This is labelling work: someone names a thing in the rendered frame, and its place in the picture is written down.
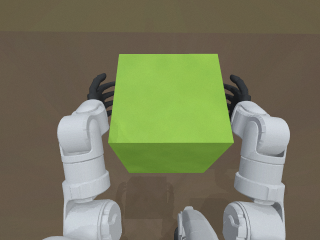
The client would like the robot right thigh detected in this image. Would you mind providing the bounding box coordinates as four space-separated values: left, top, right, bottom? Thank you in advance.
177 209 219 240

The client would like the carton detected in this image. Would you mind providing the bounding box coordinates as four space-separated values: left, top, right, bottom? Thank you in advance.
108 54 234 173

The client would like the robot left upper arm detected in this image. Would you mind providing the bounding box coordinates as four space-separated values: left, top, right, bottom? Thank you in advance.
42 199 122 240

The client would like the right robot shin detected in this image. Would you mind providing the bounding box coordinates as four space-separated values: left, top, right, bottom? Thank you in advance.
178 206 193 240

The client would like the robot left forearm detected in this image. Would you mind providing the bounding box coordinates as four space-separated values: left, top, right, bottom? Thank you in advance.
57 99 111 235

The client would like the right robot hand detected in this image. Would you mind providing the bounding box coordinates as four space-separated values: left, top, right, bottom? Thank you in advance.
223 74 251 122

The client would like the robot right upper arm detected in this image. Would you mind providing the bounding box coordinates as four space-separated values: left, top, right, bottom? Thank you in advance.
222 201 285 240

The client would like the robot right forearm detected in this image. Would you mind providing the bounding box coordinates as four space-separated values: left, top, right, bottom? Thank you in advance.
230 101 290 240

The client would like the left robot hand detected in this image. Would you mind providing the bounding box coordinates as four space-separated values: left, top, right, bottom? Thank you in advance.
87 73 116 117

